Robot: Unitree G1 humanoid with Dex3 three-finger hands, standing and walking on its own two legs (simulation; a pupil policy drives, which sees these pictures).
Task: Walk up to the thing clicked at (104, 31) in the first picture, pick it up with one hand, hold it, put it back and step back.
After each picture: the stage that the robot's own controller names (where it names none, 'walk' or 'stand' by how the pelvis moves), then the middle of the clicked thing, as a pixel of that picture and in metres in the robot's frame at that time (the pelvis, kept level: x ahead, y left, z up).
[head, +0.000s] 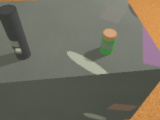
stand; (108, 42) +0.61 -0.12 -0.04
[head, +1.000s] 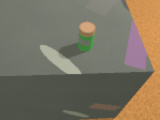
sink last; (86, 37) +0.56 +0.00 +0.00
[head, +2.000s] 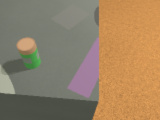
stand; (29, 53) +0.46 +0.23 +0.00
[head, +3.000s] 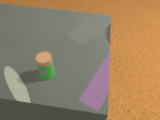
stand; (45, 66) +0.46 +0.18 -0.04
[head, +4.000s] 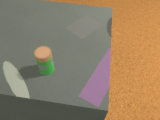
stand; (45, 61) +0.47 +0.17 -0.03
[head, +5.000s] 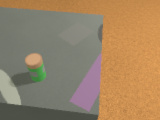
stand; (36, 68) +0.46 +0.21 -0.04
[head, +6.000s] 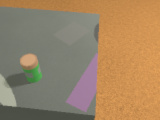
stand; (31, 68) +0.45 +0.23 -0.04
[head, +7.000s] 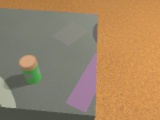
stand; (30, 69) +0.44 +0.23 -0.04
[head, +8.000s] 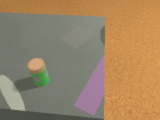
rise first; (39, 72) +0.43 +0.22 -0.04
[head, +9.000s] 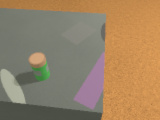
go down; (40, 67) +0.45 +0.22 -0.04
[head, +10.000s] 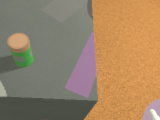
go down; (21, 51) +0.46 +0.20 +0.00
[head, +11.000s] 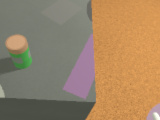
go down; (20, 52) +0.46 +0.21 +0.00
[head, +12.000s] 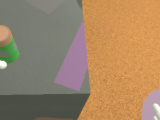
close in; (4, 45) +0.47 +0.23 +0.03
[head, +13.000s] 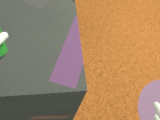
lift; out of the picture +0.49 +0.24 +0.05
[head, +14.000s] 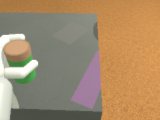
lift; (21, 62) +0.34 +0.19 +0.16
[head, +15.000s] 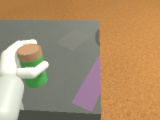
hold; (33, 66) +0.33 +0.16 +0.15
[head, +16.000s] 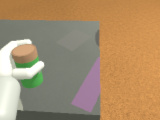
hold; (28, 66) +0.33 +0.18 +0.15
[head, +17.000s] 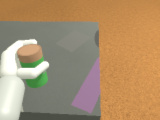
hold; (33, 66) +0.33 +0.16 +0.15
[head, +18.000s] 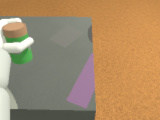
crouch; (18, 43) +0.41 +0.21 +0.17
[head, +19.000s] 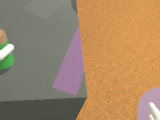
lower; out of the picture +0.46 +0.23 +0.02
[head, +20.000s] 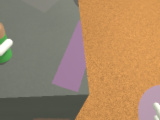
lower; out of the picture +0.47 +0.23 +0.04
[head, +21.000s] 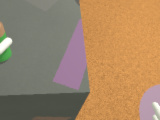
lower; out of the picture +0.47 +0.24 +0.04
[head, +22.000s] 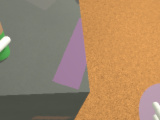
lower; out of the picture +0.47 +0.24 +0.04
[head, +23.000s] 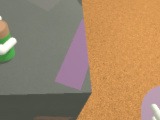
loosen; (0, 41) +0.47 +0.23 +0.04
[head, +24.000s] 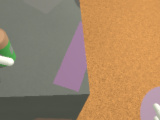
withdraw; (0, 48) +0.45 +0.23 +0.03
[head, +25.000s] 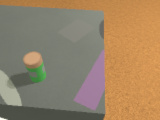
sink last; (35, 67) +0.43 +0.22 +0.00
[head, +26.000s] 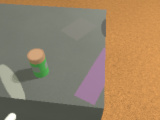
stand; (38, 63) +0.46 +0.22 -0.02
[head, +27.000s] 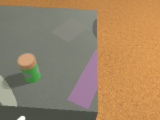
stand; (29, 68) +0.44 +0.23 -0.03
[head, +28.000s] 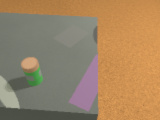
walk; (32, 71) +0.45 +0.22 -0.03
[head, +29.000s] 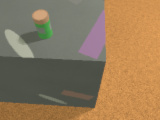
walk; (43, 25) +0.61 +0.20 -0.02
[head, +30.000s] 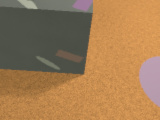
walk; out of the picture +0.96 +0.21 -0.02
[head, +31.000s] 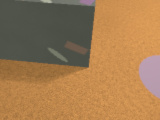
stand; out of the picture +1.20 +0.22 -0.02
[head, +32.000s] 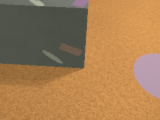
stand; out of the picture +1.19 +0.24 -0.04
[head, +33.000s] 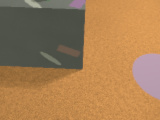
stand; out of the picture +1.18 +0.26 -0.04
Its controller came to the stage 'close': yes
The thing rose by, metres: 0.23
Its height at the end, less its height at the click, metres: +0.00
